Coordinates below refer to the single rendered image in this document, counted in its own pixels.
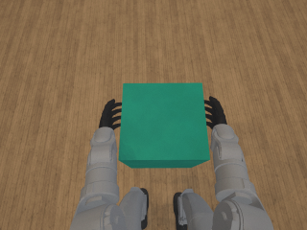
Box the robot left forearm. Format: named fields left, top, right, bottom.
left=69, top=126, right=120, bottom=230

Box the left robot hand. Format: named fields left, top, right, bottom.
left=99, top=99, right=122, bottom=130

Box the left robot thigh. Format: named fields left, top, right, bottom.
left=119, top=191, right=147, bottom=230

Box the right robot foot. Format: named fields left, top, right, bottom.
left=173, top=192, right=188, bottom=230

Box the left robot upper arm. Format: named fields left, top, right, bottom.
left=70, top=203, right=128, bottom=230

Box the right robot hand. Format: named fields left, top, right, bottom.
left=204, top=96, right=227, bottom=129

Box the robot right forearm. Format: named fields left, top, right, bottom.
left=210, top=124, right=267, bottom=213

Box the right robot upper arm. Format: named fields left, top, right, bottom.
left=211, top=199, right=274, bottom=230

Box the carton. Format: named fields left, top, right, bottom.
left=118, top=82, right=210, bottom=169

